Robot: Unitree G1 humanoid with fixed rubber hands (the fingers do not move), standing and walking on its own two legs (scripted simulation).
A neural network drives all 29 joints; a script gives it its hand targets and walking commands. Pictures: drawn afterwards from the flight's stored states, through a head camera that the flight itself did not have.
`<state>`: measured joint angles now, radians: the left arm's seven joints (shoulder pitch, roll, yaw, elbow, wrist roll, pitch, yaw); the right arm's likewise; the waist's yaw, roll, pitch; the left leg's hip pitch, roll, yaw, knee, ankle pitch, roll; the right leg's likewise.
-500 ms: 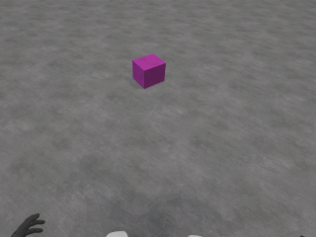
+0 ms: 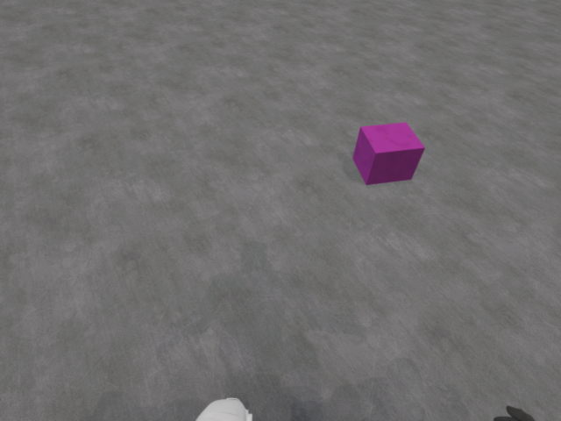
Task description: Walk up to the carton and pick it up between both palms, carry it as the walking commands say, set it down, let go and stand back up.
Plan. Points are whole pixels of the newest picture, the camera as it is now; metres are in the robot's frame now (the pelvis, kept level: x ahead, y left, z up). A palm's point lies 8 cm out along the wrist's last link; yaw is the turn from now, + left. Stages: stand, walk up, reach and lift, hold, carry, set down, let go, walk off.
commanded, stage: walk up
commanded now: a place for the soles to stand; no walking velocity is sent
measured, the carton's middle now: (386, 153) +1.49 -0.39 -0.67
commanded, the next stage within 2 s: none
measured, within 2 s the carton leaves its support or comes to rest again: neither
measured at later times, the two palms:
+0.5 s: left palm (167, 302) +0.29 +0.25 -0.10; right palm (560, 346) +0.31 -0.44 -0.12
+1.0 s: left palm (232, 248) +0.44 +0.16 -0.13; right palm out of the picture +0.48 -0.53 -0.07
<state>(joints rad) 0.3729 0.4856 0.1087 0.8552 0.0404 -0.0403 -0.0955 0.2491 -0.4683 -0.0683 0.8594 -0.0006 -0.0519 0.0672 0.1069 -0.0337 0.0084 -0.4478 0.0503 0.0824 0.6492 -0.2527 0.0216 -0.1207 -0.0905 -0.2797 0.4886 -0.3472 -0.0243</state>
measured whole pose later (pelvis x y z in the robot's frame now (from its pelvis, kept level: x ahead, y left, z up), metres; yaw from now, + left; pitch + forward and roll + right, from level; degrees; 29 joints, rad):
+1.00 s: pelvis +0.41 -0.17 -0.02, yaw +7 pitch -2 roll +1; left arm 0.26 0.47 0.12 0.86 0.03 0.03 -0.13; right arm 0.35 -0.49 -0.07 0.92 -0.02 -0.12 -0.01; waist -0.02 -0.10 0.03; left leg -0.27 0.13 0.09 0.66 -0.35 -0.01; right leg -0.53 -0.14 0.02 0.87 -0.34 0.00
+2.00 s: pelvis +0.78 -0.42 -0.02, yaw +12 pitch -2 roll +1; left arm 0.30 0.46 0.08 0.80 0.04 0.04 -0.09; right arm 0.34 -0.44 -0.05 0.93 -0.01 -0.10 -0.03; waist 0.06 -0.08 0.05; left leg -0.39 0.00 0.15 0.67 -0.28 0.07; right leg -0.33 -0.02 -0.17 0.77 -0.41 -0.08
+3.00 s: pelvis +0.90 -0.49 -0.03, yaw +16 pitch -1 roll +0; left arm 0.25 0.45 0.04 0.97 -0.01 -0.03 0.07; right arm 0.15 -0.44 -0.08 0.85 -0.04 0.04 0.04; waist -0.01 0.02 0.09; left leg -0.40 -0.03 0.11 0.78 -0.37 0.09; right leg -0.51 -0.04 -0.01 1.04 -0.52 -0.03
